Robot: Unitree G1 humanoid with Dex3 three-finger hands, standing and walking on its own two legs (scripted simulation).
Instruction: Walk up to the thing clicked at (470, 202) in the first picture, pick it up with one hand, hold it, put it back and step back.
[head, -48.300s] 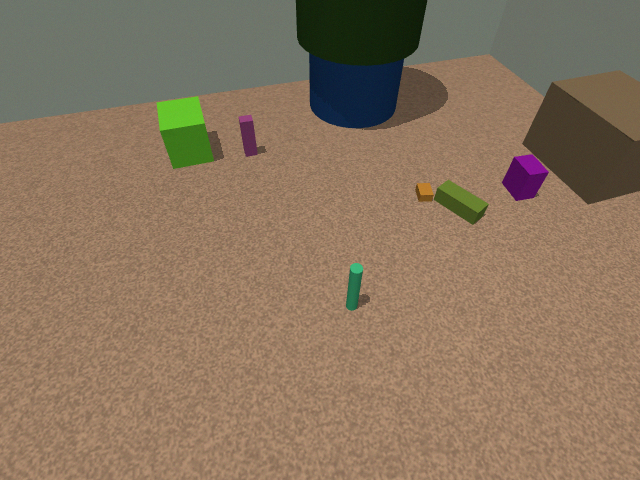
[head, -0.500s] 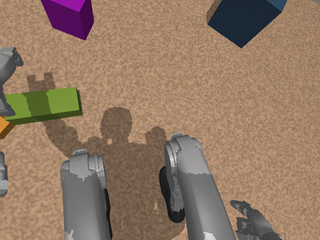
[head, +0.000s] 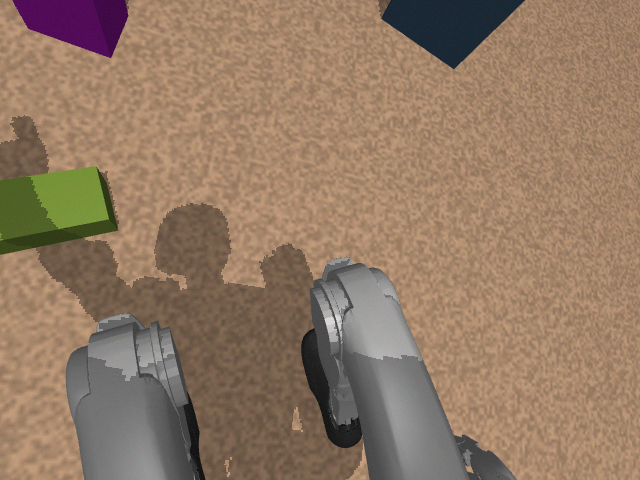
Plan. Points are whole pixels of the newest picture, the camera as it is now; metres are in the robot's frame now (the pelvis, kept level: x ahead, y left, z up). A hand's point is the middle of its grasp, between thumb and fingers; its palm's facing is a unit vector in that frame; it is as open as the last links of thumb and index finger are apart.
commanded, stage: home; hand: left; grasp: from above
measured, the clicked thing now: (27, 214) +0.49 +0.29 -0.29
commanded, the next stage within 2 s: none
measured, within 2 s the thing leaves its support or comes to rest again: neither
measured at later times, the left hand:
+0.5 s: hand out of the picture +0.36 +0.28 +0.05, palm faces -0.23 -0.63 -0.74, open 8.2 cm
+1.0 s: hand out of the picture +0.25 +0.21 +0.25, palm faces +0.16 -0.95 -0.27, open 7.4 cm
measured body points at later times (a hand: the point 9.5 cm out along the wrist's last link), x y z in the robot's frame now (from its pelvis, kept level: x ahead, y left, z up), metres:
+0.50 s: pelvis +0.01 +0.00 +0.15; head +0.18 +0.05 +0.56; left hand +0.37 +0.32 +0.09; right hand +0.18 -0.26 +0.04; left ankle +0.08 +0.12 -0.30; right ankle +0.11 -0.14 -0.30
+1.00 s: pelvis +0.05 -0.01 +0.33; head +0.11 +0.02 +0.77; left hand +0.24 +0.26 +0.27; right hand +0.23 -0.22 +0.24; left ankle +0.08 +0.12 -0.30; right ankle +0.11 -0.14 -0.30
